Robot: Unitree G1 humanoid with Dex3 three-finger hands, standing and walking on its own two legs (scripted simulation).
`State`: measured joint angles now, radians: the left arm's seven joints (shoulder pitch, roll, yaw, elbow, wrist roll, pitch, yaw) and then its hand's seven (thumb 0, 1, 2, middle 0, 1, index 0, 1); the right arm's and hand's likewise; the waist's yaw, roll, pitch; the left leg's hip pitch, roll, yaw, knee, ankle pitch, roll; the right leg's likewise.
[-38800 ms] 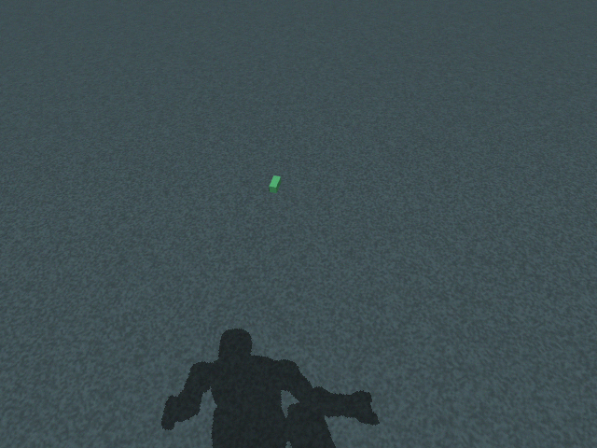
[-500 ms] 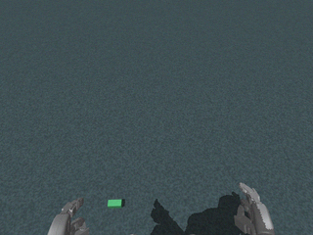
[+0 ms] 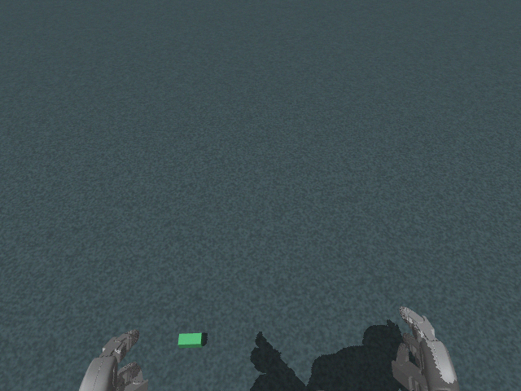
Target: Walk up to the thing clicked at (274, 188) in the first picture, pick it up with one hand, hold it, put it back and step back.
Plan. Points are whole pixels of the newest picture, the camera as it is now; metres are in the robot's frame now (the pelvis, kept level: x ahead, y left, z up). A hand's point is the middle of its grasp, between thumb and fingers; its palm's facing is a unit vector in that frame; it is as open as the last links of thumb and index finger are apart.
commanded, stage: home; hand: left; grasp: from above
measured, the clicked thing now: (190, 340) +0.42 +0.24 -0.69
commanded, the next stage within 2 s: stand in 0.30 s
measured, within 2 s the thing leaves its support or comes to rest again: neither
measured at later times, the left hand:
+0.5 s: hand out of the picture +0.16 +0.20 -0.07, palm faces +0.00 -0.95 -0.30, open 7.4 cm
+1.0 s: hand out of the picture +0.04 +0.25 -0.11, palm faces +0.04 -0.95 -0.31, open 7.4 cm
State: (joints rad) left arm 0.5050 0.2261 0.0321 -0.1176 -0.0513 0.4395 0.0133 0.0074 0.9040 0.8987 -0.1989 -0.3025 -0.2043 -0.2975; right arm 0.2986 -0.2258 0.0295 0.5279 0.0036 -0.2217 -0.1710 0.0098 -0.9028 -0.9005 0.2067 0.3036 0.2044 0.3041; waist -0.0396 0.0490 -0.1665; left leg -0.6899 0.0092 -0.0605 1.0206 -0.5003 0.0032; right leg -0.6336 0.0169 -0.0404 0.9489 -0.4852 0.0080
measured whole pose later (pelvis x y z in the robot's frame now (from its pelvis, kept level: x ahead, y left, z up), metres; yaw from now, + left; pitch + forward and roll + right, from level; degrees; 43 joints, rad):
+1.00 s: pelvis -0.01 +0.02 +0.06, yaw +0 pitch -5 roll +0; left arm 0.20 0.27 0.04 1.06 0.03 0.02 0.03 0.00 0.90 0.90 -0.20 -0.30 -0.21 -0.30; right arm 0.18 -0.27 -0.04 1.06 -0.04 0.00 -0.02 0.00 -0.90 -0.90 0.21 0.30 0.20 0.30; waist 0.02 0.00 0.07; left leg -0.14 -0.05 0.00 0.44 -0.22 0.04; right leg -0.12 -0.05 0.01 0.43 -0.23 0.04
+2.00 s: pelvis -0.01 -0.01 +0.07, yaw -1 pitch -4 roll +0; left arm 0.13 0.29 0.03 1.15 0.02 -0.01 0.01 0.00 0.90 0.90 -0.20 -0.30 -0.21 -0.30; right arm 0.13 -0.31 -0.02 1.15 -0.02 0.00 -0.01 0.00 -0.91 -0.90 0.21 0.30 0.20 0.30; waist 0.00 0.01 0.06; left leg -0.10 0.00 -0.02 0.33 -0.17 0.00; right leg -0.08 0.00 0.00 0.33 -0.18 0.01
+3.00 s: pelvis -0.01 -0.02 +0.06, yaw -1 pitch -2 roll +0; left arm 0.11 0.33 0.04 1.10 0.00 0.00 0.00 0.00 0.90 0.90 -0.20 -0.30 -0.21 -0.30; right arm 0.09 -0.35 -0.02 1.11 -0.01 0.01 0.01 0.00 -0.91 -0.90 0.21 0.30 0.20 0.30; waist -0.01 0.02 0.09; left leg -0.16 0.02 -0.02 0.41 -0.21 -0.01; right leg -0.14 0.02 0.00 0.38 -0.20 -0.01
